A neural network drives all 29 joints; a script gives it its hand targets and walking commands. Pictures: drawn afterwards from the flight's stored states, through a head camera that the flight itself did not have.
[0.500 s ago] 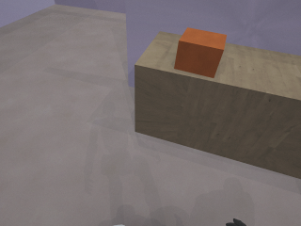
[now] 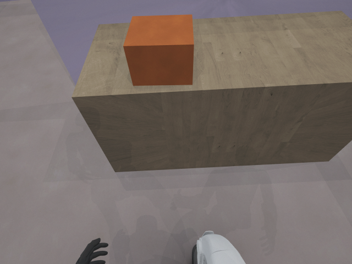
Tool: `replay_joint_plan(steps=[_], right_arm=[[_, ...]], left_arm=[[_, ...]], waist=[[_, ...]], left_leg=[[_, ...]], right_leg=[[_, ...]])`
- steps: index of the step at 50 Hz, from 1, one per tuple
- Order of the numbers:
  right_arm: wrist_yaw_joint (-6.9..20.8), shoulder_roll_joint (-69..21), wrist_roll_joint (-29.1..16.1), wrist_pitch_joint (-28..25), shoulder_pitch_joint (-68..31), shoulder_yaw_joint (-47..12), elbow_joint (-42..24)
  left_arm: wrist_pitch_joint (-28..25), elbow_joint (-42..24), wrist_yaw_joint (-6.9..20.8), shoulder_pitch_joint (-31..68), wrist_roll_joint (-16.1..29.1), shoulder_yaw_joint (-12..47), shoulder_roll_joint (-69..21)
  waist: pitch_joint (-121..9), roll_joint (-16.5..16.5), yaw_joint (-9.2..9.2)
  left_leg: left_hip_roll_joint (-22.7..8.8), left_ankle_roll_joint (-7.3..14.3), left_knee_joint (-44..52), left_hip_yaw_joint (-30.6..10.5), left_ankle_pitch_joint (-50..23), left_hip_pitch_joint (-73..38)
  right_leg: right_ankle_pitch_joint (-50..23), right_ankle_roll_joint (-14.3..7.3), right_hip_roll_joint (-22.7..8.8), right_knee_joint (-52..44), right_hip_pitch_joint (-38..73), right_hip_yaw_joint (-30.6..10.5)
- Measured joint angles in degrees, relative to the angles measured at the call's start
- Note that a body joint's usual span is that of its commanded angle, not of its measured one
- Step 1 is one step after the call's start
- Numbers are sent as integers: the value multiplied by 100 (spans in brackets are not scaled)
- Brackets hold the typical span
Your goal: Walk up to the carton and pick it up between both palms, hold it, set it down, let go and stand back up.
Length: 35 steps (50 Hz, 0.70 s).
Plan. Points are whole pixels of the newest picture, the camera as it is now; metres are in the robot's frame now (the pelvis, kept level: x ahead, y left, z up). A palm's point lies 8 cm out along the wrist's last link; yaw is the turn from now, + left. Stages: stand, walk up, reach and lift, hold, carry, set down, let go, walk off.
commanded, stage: walk up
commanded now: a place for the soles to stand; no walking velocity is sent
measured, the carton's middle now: (162, 50) +0.85 +0.01 +0.00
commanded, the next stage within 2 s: none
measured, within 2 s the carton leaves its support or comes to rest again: neither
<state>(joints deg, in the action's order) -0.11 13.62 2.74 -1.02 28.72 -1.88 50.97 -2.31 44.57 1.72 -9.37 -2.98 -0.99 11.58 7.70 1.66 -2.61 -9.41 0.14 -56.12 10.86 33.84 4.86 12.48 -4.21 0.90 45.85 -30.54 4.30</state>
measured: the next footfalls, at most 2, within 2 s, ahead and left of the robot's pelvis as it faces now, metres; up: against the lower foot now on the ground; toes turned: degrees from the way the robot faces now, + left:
left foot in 0.38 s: +0.28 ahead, +0.17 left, +0.00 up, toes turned +9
right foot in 0.78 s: +0.49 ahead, -0.14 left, +0.00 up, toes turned +0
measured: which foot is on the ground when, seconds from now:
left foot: up 0.00-0.36, down 0.38-0.80, up 0.82-1.00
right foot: down 0.00-0.38, up 0.40-0.76, down 0.78-1.00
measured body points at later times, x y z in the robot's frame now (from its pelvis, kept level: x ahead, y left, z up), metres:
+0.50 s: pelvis +0.20 +0.04 +0.01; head +0.19 +0.06 +0.46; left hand +0.17 +0.29 -0.14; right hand +0.31 -0.19 -0.09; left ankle +0.24 +0.16 -0.69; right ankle +0.17 -0.07 -0.64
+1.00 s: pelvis +0.35 -0.03 +0.02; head +0.38 -0.04 +0.47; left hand +0.46 +0.20 -0.10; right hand +0.42 -0.28 -0.12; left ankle +0.33 +0.09 -0.67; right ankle +0.45 -0.14 -0.69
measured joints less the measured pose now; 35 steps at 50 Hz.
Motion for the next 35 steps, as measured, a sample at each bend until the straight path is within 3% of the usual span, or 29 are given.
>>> replay_joint_plan(steps=[2, 5, 9, 13, 18, 20, 22, 26, 31, 35], right_arm=[[64, 76, -87, 121, -213, 21, -154], [96, 139, -120, 79, -582, 90, -409], [128, 159, -38, -34, -901, 219, -733], [196, 100, -20, -63, -1065, 302, -884], [218, -51, -4, -185, -1088, 340, -1028], [141, -137, 19, -258, -1064, 362, -1087], [28, -209, -35, -276, -1019, 316, -1164], [-139, -327, -166, -242, -811, 216, -1054], [-181, -316, -114, -318, -426, 188, -693], [-153, -179, -57, -334, -219, 239, -440]], left_arm=[[43, -70, -137, -26, 217, 27, -103], [82, -101, -265, -200, 239, 53, -149], [-59, 40, -237, -583, 150, 20, -87], [-132, 270, -203, -1002, 106, -50, 43], [-25, 524, -91, -1411, 40, -92, 237], [61, 591, -52, -1526, 15, -64, 306], [198, 596, -5, -1585, 6, -15, 327], [359, 490, 48, -1450, -19, 16, 395], [327, 209, 99, -1063, -15, -43, 460], [251, 26, 144, -676, 20, -72, 392]], waist=[[84, 89, 63], [104, 139, 132], [-79, 99, 283], [-362, 12, 456], [-591, -153, 584], [-593, -330, 562], [-570, -432, 520], [-414, -539, 377], [-280, -573, 169], [-246, -453, 56]], left_leg=[[277, 78, -1263, -637, -280, 673], [507, 136, -1886, -983, -552, 1592], [542, 53, -1182, -1064, -645, 2388], [425, -23, 18, -1040, -1283, 2661], [484, 136, 1646, -950, -2052, 2073], [661, 91, 1615, -854, -2151, 1910], [717, 77, 1196, -746, -1731, 1924], [676, 82, 1167, -621, -1342, 1569], [595, -44, 1656, -510, -1235, 907], [474, -227, 1936, -481, -1093, 472]], right_leg=[[196, -2, 65, 68, 169, 41], [260, -19, 80, -281, 601, 120], [273, -7, 28, -866, 1174, 241], [407, 53, -26, -1238, 1614, 343], [1004, 208, -176, -927, 1907, 399], [1509, 213, -360, -331, 1843, 267], [2035, 296, -303, 775, 1453, -45], [1786, 508, -250, 2224, 519, -169], [1129, 710, -506, 1918, -290, -251], [274, 616, -728, 839, -411, -313]])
